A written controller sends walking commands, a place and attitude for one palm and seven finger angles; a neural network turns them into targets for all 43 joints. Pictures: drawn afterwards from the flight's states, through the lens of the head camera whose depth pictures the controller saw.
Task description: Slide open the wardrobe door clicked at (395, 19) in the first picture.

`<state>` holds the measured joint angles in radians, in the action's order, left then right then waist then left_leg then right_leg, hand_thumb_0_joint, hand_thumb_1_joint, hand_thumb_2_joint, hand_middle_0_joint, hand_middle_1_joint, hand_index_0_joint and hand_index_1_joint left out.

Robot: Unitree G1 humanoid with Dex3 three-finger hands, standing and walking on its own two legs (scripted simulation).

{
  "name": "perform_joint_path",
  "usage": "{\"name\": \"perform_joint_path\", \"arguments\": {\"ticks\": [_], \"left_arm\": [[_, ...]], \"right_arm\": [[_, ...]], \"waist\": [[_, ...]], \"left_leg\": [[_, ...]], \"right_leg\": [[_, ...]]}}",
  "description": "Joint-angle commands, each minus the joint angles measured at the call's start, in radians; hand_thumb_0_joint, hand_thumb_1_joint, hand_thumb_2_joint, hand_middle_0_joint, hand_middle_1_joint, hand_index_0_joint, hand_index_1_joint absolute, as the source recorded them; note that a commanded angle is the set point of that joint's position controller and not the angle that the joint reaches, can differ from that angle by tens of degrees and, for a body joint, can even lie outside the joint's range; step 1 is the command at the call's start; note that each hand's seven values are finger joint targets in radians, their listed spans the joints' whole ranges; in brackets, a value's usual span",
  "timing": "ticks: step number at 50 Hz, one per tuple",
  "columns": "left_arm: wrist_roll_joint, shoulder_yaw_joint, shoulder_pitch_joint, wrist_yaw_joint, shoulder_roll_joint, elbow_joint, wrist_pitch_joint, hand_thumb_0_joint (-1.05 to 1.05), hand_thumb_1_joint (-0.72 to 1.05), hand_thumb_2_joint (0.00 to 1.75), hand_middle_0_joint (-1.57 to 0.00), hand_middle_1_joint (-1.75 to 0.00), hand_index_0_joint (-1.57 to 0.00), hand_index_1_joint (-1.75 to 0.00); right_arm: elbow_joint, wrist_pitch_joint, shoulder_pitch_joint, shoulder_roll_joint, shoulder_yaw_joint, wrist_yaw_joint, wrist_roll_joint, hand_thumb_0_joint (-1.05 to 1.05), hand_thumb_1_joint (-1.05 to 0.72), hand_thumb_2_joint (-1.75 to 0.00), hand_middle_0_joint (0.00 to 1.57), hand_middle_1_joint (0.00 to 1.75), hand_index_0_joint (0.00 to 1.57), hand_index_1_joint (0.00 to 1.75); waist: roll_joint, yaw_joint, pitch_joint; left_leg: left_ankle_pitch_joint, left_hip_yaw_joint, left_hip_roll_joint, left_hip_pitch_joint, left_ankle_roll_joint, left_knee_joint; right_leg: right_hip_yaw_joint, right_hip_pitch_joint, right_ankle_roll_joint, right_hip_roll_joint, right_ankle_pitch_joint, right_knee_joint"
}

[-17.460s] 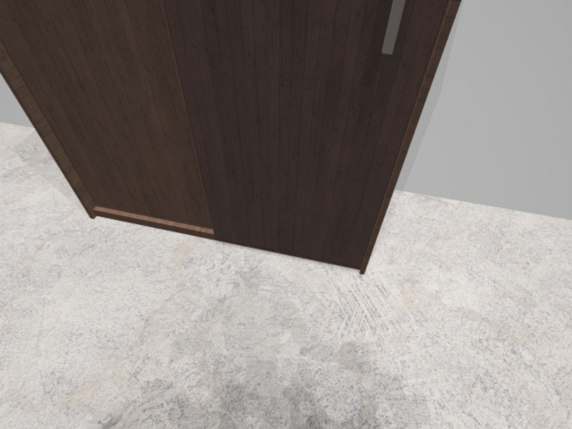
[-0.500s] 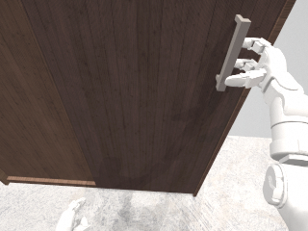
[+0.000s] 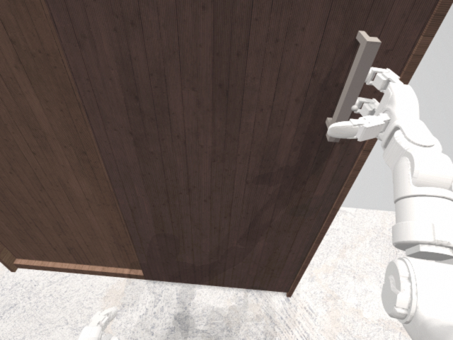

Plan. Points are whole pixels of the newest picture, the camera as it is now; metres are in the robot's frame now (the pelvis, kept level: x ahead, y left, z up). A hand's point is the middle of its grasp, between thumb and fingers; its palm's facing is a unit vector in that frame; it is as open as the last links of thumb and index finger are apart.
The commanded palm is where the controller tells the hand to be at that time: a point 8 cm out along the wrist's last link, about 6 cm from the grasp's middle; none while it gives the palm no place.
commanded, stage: slide the fingers in behind the handle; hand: right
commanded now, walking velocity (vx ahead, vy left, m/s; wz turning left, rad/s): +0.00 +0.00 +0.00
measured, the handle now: (346, 90) +0.49 -0.17 +0.25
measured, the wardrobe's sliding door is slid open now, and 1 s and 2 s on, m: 0.00 0.00 0.00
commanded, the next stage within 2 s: grip the handle and tug to test in 0.66 s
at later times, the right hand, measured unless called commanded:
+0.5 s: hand (353, 109) +0.42 -0.16 +0.25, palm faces +0.06 +1.00 -0.01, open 14.6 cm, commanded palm +0.40 -0.20 +0.25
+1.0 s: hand (353, 108) +0.43 -0.16 +0.25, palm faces +0.06 +1.00 -0.01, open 13.2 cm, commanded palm +0.40 -0.20 +0.25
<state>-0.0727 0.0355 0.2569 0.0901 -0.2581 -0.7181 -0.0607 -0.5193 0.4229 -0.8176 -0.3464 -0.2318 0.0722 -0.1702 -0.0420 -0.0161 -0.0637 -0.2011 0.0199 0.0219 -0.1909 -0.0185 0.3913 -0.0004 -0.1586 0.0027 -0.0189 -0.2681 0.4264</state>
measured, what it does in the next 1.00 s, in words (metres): stands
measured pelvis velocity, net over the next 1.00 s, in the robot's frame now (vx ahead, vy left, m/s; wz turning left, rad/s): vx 0.00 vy -0.01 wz -0.01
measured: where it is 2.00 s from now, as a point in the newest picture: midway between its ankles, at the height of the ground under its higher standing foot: outside the picture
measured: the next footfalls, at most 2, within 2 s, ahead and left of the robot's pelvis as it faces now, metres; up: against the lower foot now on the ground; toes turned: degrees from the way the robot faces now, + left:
none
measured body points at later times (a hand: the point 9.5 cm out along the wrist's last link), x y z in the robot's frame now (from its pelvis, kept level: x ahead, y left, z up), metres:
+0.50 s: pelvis +0.01 +0.00 +0.00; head -0.01 +0.01 +0.45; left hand +0.18 +0.23 -0.09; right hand +0.41 -0.22 +0.25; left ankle +0.00 +0.11 -0.74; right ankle -0.03 -0.12 -0.74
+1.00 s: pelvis +0.00 -0.01 +0.00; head -0.02 +0.00 +0.45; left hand +0.15 +0.23 -0.10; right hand +0.42 -0.22 +0.25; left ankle +0.00 +0.11 -0.74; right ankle -0.03 -0.12 -0.74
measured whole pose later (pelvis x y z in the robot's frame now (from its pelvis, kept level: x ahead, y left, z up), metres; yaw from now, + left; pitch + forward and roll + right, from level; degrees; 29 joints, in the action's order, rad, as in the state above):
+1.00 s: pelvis +0.00 -0.01 +0.00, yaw +0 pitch +0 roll +1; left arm -0.06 0.05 0.22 0.09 -0.24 -0.73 -0.05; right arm -0.49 0.46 -0.83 -0.30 -0.19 0.04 -0.17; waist -0.04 0.00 -0.06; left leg -0.21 0.02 0.01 -0.17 -0.01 0.39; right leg 0.00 -0.14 -0.01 0.00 -0.27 0.42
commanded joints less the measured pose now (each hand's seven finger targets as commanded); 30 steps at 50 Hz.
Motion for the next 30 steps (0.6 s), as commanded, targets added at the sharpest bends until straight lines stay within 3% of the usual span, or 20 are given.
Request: {"name": "perform_joint_path", "arguments": {"ticks": [1,3,5,7,9,13,16,17,20,22,24,26,27,30], "left_arm": [[-0.001,-0.043,-0.137,0.007,-0.114,0.15,-0.053,0.0,0.9,0.9,-0.2,-0.3,-0.2,-0.3],[-0.003,-0.041,-0.151,0.008,-0.112,0.152,-0.052,0.0,0.9,0.9,-0.2,-0.3,-0.2,-0.3],[0.0,-0.041,-0.149,0.008,-0.114,0.148,-0.05,0.0,0.9,0.9,-0.2,-0.3,-0.2,-0.3],[-0.001,-0.042,-0.163,0.007,-0.111,0.154,-0.051,0.0,0.9,0.9,-0.2,-0.3,-0.2,-0.3],[-0.001,-0.038,-0.165,0.006,-0.105,0.149,-0.052,0.0,0.9,0.9,-0.2,-0.3,-0.2,-0.3],[0.002,-0.039,-0.179,0.006,-0.106,0.151,-0.048,0.0,0.9,0.9,-0.2,-0.3,-0.2,-0.3],[0.003,-0.036,-0.175,0.01,-0.107,0.143,-0.039,0.0,0.9,0.9,-0.2,-0.3,-0.2,-0.3],[0.004,-0.035,-0.181,0.01,-0.111,0.146,-0.036,0.0,0.9,0.9,-0.2,-0.3,-0.2,-0.3],[0.001,-0.032,-0.186,0.008,-0.097,0.149,-0.037,0.0,0.9,0.9,-0.2,-0.3,-0.2,-0.3],[0.003,-0.033,-0.185,0.007,-0.104,0.148,-0.032,0.0,0.9,0.9,-0.2,-0.3,-0.2,-0.3],[0.005,-0.032,-0.178,0.009,-0.102,0.14,-0.031,0.0,0.9,0.9,-0.2,-0.3,-0.2,-0.3],[0.003,-0.032,-0.182,0.007,-0.097,0.145,-0.031,0.0,0.9,0.9,-0.2,-0.3,-0.2,-0.3],[0.004,-0.035,-0.182,0.008,-0.105,0.146,-0.03,0.0,0.9,0.9,-0.2,-0.3,-0.2,-0.3],[0.006,-0.034,-0.177,0.004,-0.096,0.143,-0.033,0.0,0.9,0.9,-0.2,-0.3,-0.2,-0.3]], "right_arm": [[0.296,-0.072,-0.537,-0.15,0.002,0.027,-0.021,0.0,0.5,-0.3,0.3,1.2,0.3,1.2],[0.313,-0.07,-0.541,-0.116,0.029,0.031,-0.03,0.0,0.5,-0.3,0.3,1.2,0.3,1.2],[0.31,-0.066,-0.533,-0.136,0.01,0.031,-0.029,0.0,0.5,-0.3,0.3,1.2,0.3,1.2],[0.352,-0.067,-0.544,-0.112,0.033,0.03,-0.028,0.0,0.5,-0.3,0.3,1.2,0.3,1.2],[0.345,-0.06,-0.546,-0.081,0.05,0.028,-0.032,0.0,0.5,-0.3,0.3,1.2,0.3,1.2],[0.367,-0.051,-0.534,-0.093,0.038,0.026,-0.033,0.0,0.5,-0.3,0.3,1.2,0.3,1.2],[0.327,-0.035,-0.53,-0.113,0.018,0.03,-0.035,0.0,0.5,-0.3,0.3,1.2,0.3,1.2],[0.329,-0.036,-0.527,-0.122,0.016,0.031,-0.034,0.0,0.5,-0.3,0.3,1.2,0.3,1.2],[0.332,-0.034,-0.538,-0.078,0.045,0.029,-0.029,0.0,0.5,-0.3,0.3,1.2,0.3,1.2],[0.328,-0.033,-0.528,-0.094,0.038,0.026,-0.026,0.0,0.5,-0.3,0.3,1.2,0.3,1.2],[0.312,-0.031,-0.563,-0.089,0.042,0.02,-0.024,0.0,0.5,-0.3,0.3,1.2,0.3,1.2],[0.321,-0.031,-0.565,-0.056,0.061,0.018,-0.024,0.0,0.5,-0.3,0.3,1.2,0.3,1.2],[0.324,-0.032,-0.552,-0.08,0.048,0.017,-0.023,0.0,0.5,-0.3,0.3,1.2,0.3,1.2],[0.345,-0.035,-0.575,-0.048,0.066,0.014,-0.023,0.0,0.5,-0.3,0.3,1.2,0.3,1.2]], "waist": [[0.022,0.006,-0.31],[0.017,0.002,-0.31],[0.042,0.008,-0.315],[0.006,0.007,-0.335],[0.011,0.002,-0.321],[0.019,0.009,-0.338],[0.065,0.007,-0.316],[0.035,0.015,-0.318],[0.027,0.008,-0.313],[0.011,0.012,-0.311],[0.021,0.001,-0.301],[0.023,0.0,-0.305],[0.021,0.007,-0.324],[0.021,0.003,-0.341]], "left_leg": [[0.323,0.007,0.001,0.13,-0.02,-0.011],[0.342,0.006,-0.003,0.132,-0.018,-0.009],[0.363,0.008,-0.002,0.141,-0.019,-0.004],[0.381,0.006,-0.003,0.147,-0.02,0.0],[0.385,0.008,-0.003,0.131,-0.018,0.001],[0.421,0.009,-0.006,0.145,-0.017,0.01],[0.417,0.012,-0.006,0.148,-0.015,0.009],[0.415,0.007,-0.008,0.154,-0.017,0.008],[0.42,0.011,-0.007,0.139,-0.018,0.014],[0.41,0.011,-0.007,0.139,-0.02,0.012],[0.399,0.013,-0.008,0.126,-0.019,0.013],[0.398,0.015,-0.006,0.121,-0.019,0.015],[0.403,0.014,-0.006,0.135,-0.021,0.015],[0.414,0.018,-0.004,0.128,-0.02,0.019]], "right_leg": [[0.001,0.099,-0.033,0.009,0.364,-0.021],[0.003,0.107,-0.034,0.01,0.376,-0.019],[0.002,0.105,-0.035,0.01,0.389,-0.017],[0.005,0.132,-0.033,0.013,0.416,-0.011],[0.002,0.132,-0.033,0.012,0.422,-0.006],[0.004,0.142,-0.033,0.013,0.453,0.0],[0.004,0.113,-0.035,0.016,0.422,-0.004],[0.006,0.121,-0.033,0.017,0.427,-0.007],[0.002,0.129,-0.031,0.015,0.452,0.002],[0.002,0.133,-0.028,0.014,0.453,0.001],[-0.004,0.124,-0.028,0.012,0.44,0.0],[-0.006,0.132,-0.026,0.012,0.45,0.002],[-0.006,0.145,-0.023,0.012,0.467,0.002],[-0.01,0.158,-0.018,0.009,0.497,0.006]]}}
